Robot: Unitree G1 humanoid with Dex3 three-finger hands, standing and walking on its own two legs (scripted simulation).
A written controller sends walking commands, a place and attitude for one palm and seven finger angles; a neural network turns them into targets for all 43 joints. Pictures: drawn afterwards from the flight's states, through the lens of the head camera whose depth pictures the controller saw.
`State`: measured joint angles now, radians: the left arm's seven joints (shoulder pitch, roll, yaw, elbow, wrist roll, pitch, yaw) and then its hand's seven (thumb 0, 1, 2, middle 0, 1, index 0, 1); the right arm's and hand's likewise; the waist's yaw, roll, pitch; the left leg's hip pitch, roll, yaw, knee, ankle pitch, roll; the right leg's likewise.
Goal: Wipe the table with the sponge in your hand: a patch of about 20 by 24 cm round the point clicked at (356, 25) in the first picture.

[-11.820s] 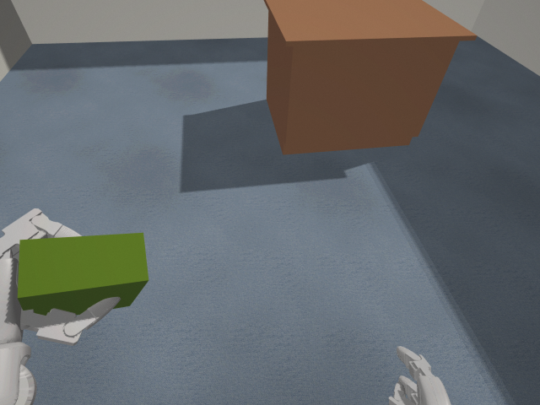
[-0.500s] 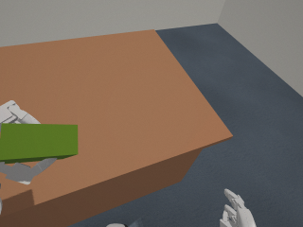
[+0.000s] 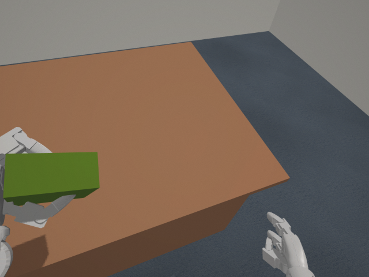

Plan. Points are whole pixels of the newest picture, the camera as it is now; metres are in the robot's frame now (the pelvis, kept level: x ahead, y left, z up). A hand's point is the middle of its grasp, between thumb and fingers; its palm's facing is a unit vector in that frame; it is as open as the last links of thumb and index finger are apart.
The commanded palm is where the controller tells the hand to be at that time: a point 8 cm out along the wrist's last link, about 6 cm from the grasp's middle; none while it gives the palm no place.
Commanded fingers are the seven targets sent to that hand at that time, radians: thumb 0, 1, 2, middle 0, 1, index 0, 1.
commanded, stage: come to a stop and stand still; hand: left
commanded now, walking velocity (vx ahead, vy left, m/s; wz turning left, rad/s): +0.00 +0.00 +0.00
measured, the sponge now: (65, 179) +0.23 +0.22 +0.14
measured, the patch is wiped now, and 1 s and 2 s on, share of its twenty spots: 0.00 0.00 0.00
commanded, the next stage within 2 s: look again from close up in 0.04 s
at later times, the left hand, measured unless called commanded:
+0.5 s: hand (43, 177) +0.22 +0.25 +0.16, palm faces +0.36 -0.83 -0.43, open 9.3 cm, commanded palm +0.16 +0.28 +0.17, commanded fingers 0.00 0.10 1.30 -1.20 -1.60 -1.20 -1.60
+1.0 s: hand (35, 196) +0.20 +0.25 +0.14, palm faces +0.42 -0.60 -0.69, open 9.3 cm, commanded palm +0.16 +0.26 +0.17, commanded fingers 0.00 0.10 1.30 -1.20 -1.60 -1.20 -1.60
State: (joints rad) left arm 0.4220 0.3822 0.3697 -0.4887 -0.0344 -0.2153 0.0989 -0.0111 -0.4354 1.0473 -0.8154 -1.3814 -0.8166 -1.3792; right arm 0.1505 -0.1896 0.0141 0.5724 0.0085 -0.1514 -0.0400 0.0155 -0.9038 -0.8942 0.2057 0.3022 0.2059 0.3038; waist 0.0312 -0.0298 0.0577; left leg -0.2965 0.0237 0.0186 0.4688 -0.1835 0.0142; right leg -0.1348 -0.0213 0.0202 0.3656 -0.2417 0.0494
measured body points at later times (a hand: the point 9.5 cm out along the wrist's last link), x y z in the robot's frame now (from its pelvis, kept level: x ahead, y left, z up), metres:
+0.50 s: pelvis +0.00 +0.00 +0.00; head +0.03 +0.01 +0.45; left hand +0.20 +0.29 +0.18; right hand +0.17 -0.23 -0.08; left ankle +0.04 +0.11 -0.74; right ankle -0.03 -0.16 -0.74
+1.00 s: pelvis -0.03 -0.05 -0.02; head -0.03 -0.06 +0.43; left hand +0.17 +0.28 +0.18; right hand +0.19 -0.25 -0.10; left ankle +0.04 +0.11 -0.74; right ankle -0.03 -0.16 -0.74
